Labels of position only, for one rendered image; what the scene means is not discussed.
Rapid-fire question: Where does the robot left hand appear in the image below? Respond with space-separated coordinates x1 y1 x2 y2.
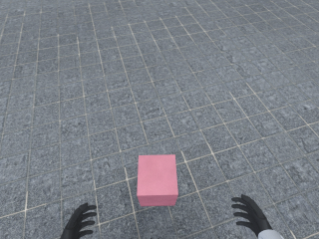
60 202 97 239

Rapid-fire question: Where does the carton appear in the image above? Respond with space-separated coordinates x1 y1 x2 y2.
137 154 178 207

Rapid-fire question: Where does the robot right forearm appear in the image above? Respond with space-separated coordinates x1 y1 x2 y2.
257 229 284 239

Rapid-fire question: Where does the robot right hand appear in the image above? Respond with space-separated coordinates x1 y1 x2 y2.
231 194 273 238

